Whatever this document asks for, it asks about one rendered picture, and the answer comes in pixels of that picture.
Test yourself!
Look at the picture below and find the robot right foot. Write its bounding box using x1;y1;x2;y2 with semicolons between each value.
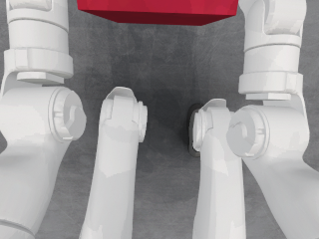
186;103;203;157

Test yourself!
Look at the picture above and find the robot right upper arm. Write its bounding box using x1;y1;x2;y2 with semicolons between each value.
225;105;319;239

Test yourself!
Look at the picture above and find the right robot forearm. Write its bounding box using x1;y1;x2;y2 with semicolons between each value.
238;0;308;124

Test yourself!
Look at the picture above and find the right robot shin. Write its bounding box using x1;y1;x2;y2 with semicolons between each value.
192;99;234;152

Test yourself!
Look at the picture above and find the carton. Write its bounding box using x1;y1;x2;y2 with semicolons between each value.
77;0;239;26

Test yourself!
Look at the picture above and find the left robot forearm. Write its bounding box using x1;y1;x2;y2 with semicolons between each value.
0;0;74;130

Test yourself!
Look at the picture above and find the robot left upper arm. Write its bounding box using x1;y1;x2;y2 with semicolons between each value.
0;86;87;239

